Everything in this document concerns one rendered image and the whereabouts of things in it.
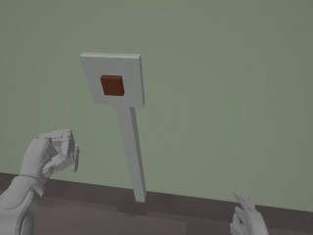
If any robot right hand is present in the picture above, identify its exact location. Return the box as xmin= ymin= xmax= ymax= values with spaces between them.
xmin=230 ymin=191 xmax=269 ymax=235

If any button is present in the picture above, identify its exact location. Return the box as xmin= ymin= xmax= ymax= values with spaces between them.
xmin=100 ymin=74 xmax=125 ymax=96

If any left robot forearm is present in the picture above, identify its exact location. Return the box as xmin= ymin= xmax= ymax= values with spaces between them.
xmin=0 ymin=175 xmax=46 ymax=235

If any robot left hand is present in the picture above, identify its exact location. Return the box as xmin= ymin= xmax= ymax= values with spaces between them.
xmin=20 ymin=128 xmax=80 ymax=184

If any panel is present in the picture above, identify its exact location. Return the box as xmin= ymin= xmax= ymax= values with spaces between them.
xmin=79 ymin=52 xmax=147 ymax=203

